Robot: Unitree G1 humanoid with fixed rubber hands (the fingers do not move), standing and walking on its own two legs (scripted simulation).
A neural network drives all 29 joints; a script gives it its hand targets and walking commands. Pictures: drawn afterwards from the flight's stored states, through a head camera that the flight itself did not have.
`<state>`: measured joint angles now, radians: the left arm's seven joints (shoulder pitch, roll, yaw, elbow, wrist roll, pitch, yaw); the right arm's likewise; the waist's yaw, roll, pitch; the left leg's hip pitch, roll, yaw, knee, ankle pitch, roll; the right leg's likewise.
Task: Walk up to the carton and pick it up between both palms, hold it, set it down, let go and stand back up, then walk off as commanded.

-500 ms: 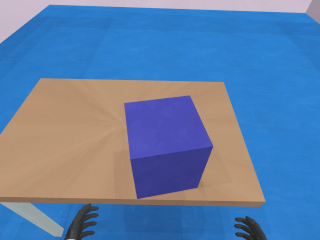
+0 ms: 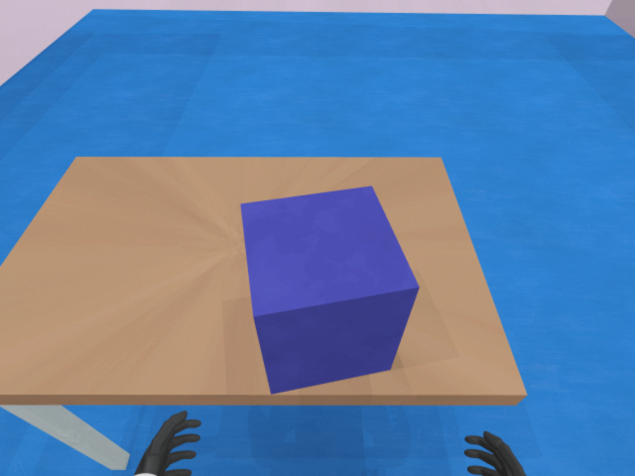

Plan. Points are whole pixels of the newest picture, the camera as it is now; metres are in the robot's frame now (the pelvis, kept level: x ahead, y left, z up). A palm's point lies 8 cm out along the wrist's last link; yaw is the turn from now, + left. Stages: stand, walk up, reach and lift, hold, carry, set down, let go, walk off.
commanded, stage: set down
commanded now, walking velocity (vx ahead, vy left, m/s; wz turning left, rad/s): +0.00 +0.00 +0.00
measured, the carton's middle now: (320, 292) +0.37 +0.03 +0.00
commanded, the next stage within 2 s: let go in 0.38 s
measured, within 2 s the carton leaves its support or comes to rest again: neither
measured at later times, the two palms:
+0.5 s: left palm out of the picture +0.14 +0.22 -0.09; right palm out of the picture +0.13 -0.23 -0.09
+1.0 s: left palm out of the picture +0.13 +0.24 -0.10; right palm out of the picture +0.12 -0.25 -0.11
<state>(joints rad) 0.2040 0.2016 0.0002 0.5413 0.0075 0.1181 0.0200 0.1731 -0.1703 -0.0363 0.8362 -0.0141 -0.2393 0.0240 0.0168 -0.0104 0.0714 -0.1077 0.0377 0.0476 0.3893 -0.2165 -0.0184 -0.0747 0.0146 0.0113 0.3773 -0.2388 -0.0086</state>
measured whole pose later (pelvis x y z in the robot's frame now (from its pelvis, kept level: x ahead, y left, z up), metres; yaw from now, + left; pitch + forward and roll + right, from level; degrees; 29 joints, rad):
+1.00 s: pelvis -0.01 +0.00 -0.01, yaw +1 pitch -3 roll +0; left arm 0.19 0.25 -0.02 0.67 0.03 0.02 0.01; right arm 0.16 -0.25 -0.01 0.87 -0.03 -0.06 0.02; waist 0.00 -0.01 0.04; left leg -0.19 0.04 0.02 0.48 -0.25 -0.01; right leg -0.14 0.01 -0.01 0.46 -0.27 -0.01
